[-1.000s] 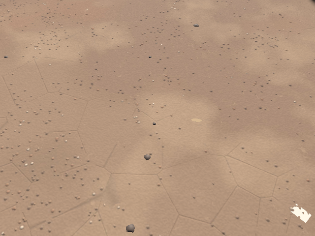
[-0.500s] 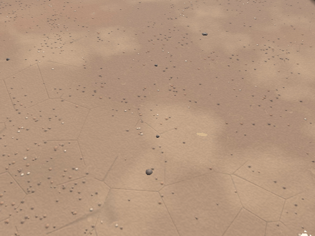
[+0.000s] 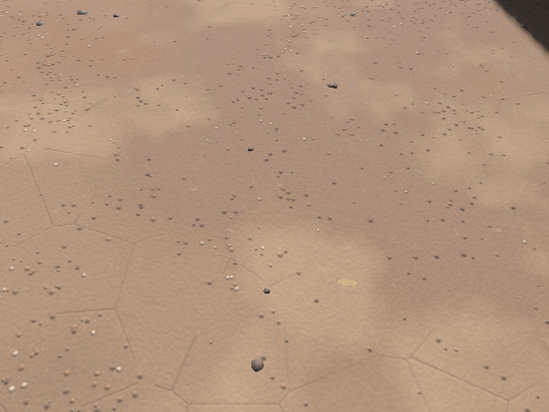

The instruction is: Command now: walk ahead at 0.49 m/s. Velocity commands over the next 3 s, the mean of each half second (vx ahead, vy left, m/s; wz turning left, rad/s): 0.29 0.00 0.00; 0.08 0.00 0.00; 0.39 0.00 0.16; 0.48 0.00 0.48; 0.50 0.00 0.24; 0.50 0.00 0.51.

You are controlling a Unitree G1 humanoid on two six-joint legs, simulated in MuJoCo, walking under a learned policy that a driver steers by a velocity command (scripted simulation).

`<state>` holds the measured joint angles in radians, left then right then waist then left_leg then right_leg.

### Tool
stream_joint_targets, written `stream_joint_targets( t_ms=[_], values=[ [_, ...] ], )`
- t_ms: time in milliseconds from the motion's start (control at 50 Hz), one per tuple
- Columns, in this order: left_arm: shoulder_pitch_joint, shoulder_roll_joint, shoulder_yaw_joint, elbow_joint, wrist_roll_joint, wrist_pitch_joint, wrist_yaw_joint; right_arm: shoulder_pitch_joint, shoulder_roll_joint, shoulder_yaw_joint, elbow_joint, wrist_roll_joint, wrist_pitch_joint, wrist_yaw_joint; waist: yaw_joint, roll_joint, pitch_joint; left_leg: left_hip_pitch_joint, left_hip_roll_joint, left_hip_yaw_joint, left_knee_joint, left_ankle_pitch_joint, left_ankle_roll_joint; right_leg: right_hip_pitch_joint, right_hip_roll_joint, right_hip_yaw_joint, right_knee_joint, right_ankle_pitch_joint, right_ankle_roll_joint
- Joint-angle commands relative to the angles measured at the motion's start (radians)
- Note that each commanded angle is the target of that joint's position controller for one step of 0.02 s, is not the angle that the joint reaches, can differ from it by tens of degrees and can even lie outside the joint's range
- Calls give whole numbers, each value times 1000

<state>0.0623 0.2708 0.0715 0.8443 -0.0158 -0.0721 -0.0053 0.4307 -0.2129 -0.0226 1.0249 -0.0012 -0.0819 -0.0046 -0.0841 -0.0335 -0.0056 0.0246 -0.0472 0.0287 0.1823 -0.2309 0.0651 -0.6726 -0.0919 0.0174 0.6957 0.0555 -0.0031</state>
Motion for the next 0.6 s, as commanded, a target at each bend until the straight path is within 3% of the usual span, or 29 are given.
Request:
stream_joint_targets(
  t_ms=[20,80,120,160,180,200,220,240,260,280,300,340,360,380,420,460,500,540,560,580,600],
  values=[
    [-173,24,-10,-95,-5,-18,-18,36,-165,-34,-27,7,-5,-11,-7,98,115,-26,256,-121,-92,244,107,-37,20,-25,-109,65,2],
    [-250,23,-19,-125,-10,-28,-38,78,-168,-40,-7,10,10,-12,-19,97,141,64,287,-113,-54,314,112,-51,33,-34,-175,21,-22],
    [-251,36,-18,-133,-8,-35,-49,67,-177,-46,-7,8,19,-15,7,109,134,106,296,-97,15,493,96,1,54,-45,-218,-34,-48],
    [-117,89,5,-96,5,-41,-47,44,-204,-54,-17,2,29,-18,83,167,21,125,273,-83,193,901,58,224,127,-86,-224,-62,-84],
    [46,127,25,-44,9,-44,-41,21,-198,-51,-27,0,35,-17,166,163,-77,82,226,-52,373,980,21,436,140,-97,-267,48,-115],
    [215,179,36,0,32,-43,-29,12,-176,-41,-55,-12,29,-15,218,116,-221,-151,181,-49,619,733,-16,789,-5,38,-174,327,-174],
    [283,242,40,23,48,-31,-23,162,-43,-1,-50,-23,14,-1,149,-169,-411,-537,-9,-33,1060,-211,-91,1192,-335,443,-136,652,-383],
    [317,162,23,35,30,-19,-25,180,-113,-19,-6,9,-4,5,189,-110,-531,-574,-32,-214,1218,-443,-90,1176,-350,570,-205,575,-418],
    [198,136,11,19,15,-13,-22,58,-171,-38,-49,39,-10,4,171,-89,-342,-631,36,-193,1213,-395,-84,993,-297,397,-253,521,-362],
    [100,96,-2,6,13,-14,-17,-34,-169,-38,-76,40,-7,-6,141,-27,-205,-632,85,-140,1147,-324,-88,811,-240,282,-301,486,-316],
    [47,64,-15,6,18,-19,-18,-69,-160,-45,-79,24,5,-17,108,20,-120,-592,113,-115,1081,-278,-97,652,-201,215,-348,469,-290],
    [-1,40,-24,24,41,-24,-23,-23,-107,-45,-73,8,39,-28,44,-9,-87,-417,144,-112,951,-219,-102,441,-151,126,-410,422,-266],
    [-18,41,-26,34,48,-26,-26,-6,-68,-38,-72,6,52,-32,21,-26,-79,-362,146,-100,862,-209,-108,374,-135,88,-424,434,-266],
    [-35,53,-25,41,53,-27,-24,-11,-56,-34,-79,5,61,-37,9,-49,-76,-323,142,-86,766,-197,-114,330,-121,54,-431,453,-264],
    [-33,85,-17,56,52,-20,-14,-59,-68,-31,-96,-3,73,-41,19,-73,-108,-272,137,-73,618,-94,-114,329,-110,33,-435,389,-254],
    [-16,108,-14,71,41,-3,-4,-97,-101,-40,-101,-2,90,-39,31,-66,-123,-227,127,-64,538,15,-109,327,-112,48,-458,140,-236],
    [-22,100,-20,81,31,13,2,-139,-110,-45,-106,-5,101,-37,32,-53,-80,-177,118,-54,447,78,-94,277,-95,63,-476,-195,-201],
    [-7,63,-36,97,23,21,5,-175,-116,-49,-112,-23,102,-37,30,-36,-21,-131,116,-54,332,93,-70,238,-52,74,-459,-447,-138],
    [36,41,-46,116,28,23,5,-193,-137,-50,-126,-28,98,-40,40,2,10,-123,159,-102,245,152,-54,233,-19,66,-429,-515,-91],
    [95,46,-42,127,36,22,7,-214,-198,-59,-137,-21,94,-46,92,95,27,-131,213,-147,234,229,-31,226,46,25,-360,-511,-50],
    [140,28,-44,132,32,32,15,-243,-205,-64,-115,-10,90,-41,136,225,18,-267,195,-150,199,-4,-8,340,89,-42,-346,-423,-29]
  ],
)
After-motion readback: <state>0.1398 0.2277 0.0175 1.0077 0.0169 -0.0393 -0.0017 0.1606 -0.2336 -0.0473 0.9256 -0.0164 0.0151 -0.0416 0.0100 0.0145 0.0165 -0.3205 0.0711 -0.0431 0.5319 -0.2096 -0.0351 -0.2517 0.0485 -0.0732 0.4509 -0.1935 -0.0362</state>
